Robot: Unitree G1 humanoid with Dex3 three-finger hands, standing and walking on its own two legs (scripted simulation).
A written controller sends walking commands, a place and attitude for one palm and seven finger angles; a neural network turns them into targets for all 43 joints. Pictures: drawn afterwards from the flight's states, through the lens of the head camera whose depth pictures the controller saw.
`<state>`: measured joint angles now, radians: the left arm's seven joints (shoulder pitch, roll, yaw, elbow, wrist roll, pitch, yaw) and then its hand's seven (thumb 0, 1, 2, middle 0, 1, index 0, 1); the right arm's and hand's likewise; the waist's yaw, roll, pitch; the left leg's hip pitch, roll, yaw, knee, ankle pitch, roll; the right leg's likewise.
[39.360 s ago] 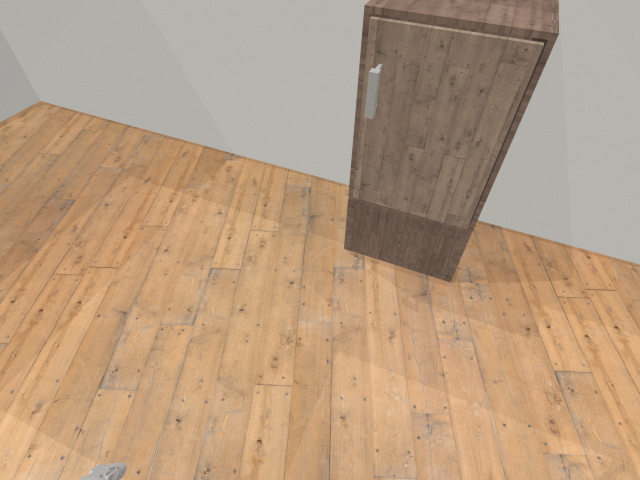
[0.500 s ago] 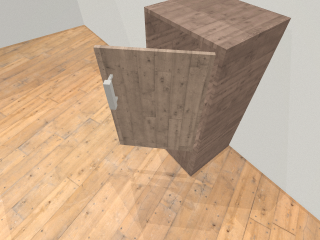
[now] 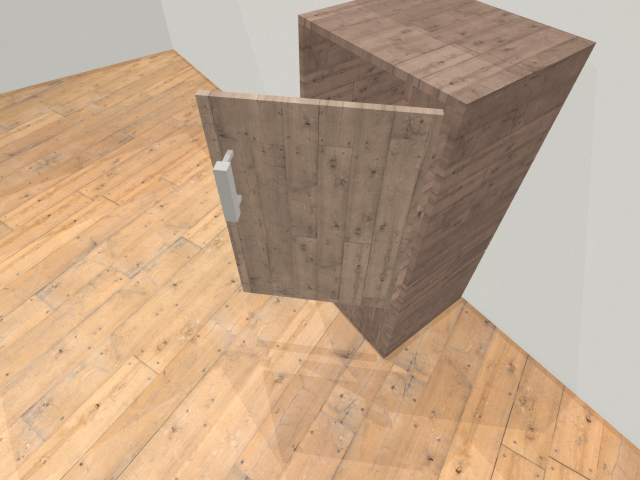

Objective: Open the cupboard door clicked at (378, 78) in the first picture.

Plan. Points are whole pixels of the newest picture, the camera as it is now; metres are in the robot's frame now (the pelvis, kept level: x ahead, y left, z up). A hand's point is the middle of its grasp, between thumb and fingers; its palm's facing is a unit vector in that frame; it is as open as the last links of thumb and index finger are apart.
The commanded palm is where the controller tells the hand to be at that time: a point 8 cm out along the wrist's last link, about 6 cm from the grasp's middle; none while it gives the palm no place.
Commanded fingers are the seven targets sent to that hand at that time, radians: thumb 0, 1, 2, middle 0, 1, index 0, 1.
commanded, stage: shuffle to correct the standing spot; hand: left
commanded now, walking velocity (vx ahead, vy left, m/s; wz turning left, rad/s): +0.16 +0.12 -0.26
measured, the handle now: (230, 185) +0.62 +0.22 -0.02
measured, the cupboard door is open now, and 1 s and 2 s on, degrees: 45 45 45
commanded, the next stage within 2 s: come to a stop and stand still in 0.12 s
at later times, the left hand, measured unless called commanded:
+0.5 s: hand (204, 444) +0.20 +0.19 -0.17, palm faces -0.01 -0.97 -0.24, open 7.3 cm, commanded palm none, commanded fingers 0.00 0.90 0.90 -0.20 -0.30 -0.20 -0.30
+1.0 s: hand out of the picture +0.10 +0.26 -0.15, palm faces +0.00 -0.94 -0.33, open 7.4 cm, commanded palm none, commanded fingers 0.00 0.90 0.90 -0.20 -0.30 -0.20 -0.30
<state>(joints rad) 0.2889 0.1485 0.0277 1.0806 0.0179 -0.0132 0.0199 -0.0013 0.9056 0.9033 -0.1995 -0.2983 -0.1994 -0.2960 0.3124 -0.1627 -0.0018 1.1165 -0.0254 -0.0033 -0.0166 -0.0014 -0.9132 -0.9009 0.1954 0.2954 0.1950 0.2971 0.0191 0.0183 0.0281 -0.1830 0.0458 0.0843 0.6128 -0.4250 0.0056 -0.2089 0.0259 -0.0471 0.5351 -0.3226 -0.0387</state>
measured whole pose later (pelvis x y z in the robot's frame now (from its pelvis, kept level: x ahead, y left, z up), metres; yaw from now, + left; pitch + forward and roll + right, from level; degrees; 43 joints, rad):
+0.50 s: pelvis +0.09 +0.01 -0.01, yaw +0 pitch -1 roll +1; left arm 0.11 0.17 0.04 0.98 0.02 -0.03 0.04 0.00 0.92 0.90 -0.20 -0.30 -0.20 -0.30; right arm 0.41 -0.09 -0.01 1.13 -0.01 -0.01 -0.04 0.00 -0.91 -0.90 0.20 0.30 0.20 0.30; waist -0.03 0.01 0.12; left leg -0.16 -0.01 0.08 0.76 -0.53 0.01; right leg -0.39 -0.04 -0.10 0.64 -0.22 -0.04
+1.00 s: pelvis +0.08 +0.04 -0.01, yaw -4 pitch -2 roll +2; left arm 0.36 0.21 0.02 0.98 0.02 0.03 0.02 0.00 0.91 0.90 -0.20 -0.30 -0.20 -0.30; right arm 0.23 -0.19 -0.01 0.86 -0.02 0.02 0.00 0.00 -0.92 -0.90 0.20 0.30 0.20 0.30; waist 0.04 0.06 -0.01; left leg -0.21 -0.01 0.10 0.57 -0.33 0.02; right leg -0.38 -0.05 0.03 0.62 -0.22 0.01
